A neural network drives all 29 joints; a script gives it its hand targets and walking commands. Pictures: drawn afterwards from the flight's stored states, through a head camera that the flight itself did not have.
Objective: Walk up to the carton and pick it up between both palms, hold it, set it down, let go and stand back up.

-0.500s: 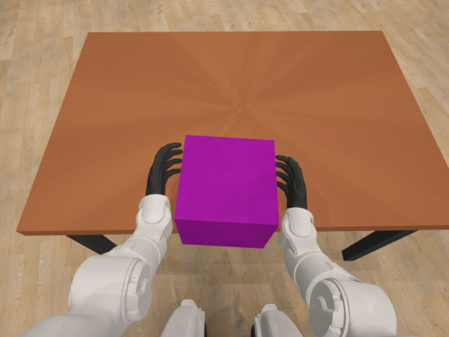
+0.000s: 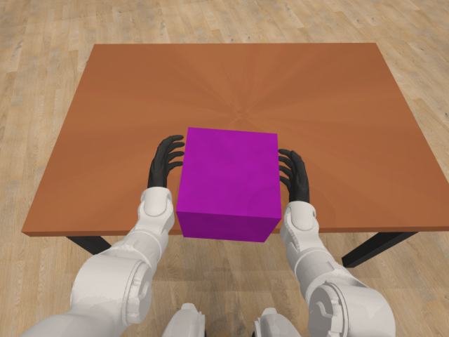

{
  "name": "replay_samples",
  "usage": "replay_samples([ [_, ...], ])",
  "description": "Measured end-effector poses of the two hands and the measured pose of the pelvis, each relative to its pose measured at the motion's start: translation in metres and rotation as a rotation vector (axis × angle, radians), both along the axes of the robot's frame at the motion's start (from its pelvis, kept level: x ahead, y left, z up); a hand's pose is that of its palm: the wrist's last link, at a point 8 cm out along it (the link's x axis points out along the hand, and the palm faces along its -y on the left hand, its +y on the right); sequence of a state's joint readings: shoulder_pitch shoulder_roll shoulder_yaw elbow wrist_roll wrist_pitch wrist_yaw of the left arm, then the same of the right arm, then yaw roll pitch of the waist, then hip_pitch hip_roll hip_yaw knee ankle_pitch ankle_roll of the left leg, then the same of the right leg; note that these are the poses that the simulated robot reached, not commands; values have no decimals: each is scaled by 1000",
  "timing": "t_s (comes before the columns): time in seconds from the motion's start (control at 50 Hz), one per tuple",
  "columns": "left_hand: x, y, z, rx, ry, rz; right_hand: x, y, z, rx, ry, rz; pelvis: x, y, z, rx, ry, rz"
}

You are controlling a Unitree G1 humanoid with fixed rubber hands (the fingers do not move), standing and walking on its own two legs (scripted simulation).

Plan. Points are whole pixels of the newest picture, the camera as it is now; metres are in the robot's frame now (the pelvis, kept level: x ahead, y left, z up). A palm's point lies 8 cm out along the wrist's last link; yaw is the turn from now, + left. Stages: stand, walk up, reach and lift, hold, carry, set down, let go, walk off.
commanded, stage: reach and lift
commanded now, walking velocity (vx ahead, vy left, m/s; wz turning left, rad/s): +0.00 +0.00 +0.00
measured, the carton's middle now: (228, 187) +0.40 +0.00 -0.03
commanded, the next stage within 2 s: none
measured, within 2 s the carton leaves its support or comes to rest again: neither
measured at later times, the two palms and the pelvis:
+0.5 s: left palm (146, 138) +0.41 +0.14 +0.11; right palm (304, 162) +0.39 -0.12 +0.08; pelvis +0.03 +0.00 +0.04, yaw +1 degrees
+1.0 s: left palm (134, 112) +0.40 +0.14 +0.18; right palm (315, 139) +0.38 -0.12 +0.15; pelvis +0.03 +0.00 +0.07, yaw +2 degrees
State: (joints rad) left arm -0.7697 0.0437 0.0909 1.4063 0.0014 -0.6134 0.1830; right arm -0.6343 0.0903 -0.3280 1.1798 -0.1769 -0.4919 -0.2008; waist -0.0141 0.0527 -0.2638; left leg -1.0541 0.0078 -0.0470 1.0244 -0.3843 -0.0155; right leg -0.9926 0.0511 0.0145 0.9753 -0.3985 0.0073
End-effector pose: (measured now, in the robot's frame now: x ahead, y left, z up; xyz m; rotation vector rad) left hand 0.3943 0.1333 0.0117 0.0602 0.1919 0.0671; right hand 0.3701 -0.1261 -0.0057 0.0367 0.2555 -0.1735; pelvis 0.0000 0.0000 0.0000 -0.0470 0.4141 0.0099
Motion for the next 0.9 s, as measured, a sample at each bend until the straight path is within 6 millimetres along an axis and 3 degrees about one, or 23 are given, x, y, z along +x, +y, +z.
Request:
replay_samples([
  [0.2,4,1,32,7,-27,4,5,1,30,2,-24,5,4,0,9,2,-60,4],
  [0.54,19,6,108,35,-46,-18,15,7,93,53,-31,-17,29,3,47,3,-196,20],
  [0.9,12,8,150,23,-26,-1,11,10,137,81,-6,-8,29,3,68,8,-304,31],
])
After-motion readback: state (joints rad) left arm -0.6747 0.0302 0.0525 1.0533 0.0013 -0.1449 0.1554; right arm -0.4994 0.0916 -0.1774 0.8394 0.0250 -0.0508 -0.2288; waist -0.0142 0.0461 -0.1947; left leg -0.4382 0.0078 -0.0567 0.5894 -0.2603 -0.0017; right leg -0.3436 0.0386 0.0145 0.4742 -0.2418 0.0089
